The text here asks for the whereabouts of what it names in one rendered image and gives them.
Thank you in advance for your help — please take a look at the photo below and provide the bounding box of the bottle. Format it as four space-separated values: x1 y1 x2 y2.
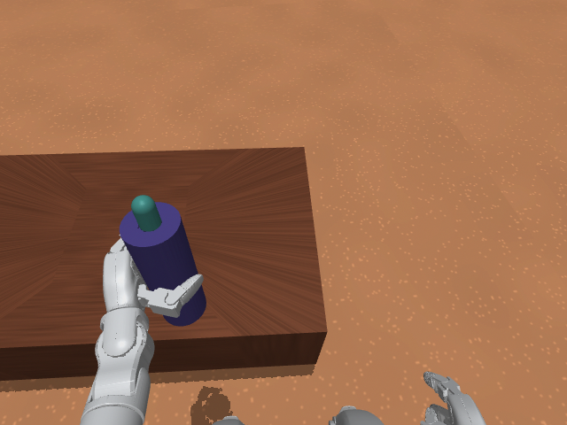
120 195 206 327

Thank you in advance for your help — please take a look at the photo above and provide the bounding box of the right robot hand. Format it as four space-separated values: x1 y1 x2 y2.
420 372 486 425

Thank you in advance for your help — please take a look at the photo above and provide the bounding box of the left robot arm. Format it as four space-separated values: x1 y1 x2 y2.
80 306 154 425

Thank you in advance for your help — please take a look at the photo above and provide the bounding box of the left robot hand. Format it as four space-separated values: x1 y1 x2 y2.
103 234 204 318

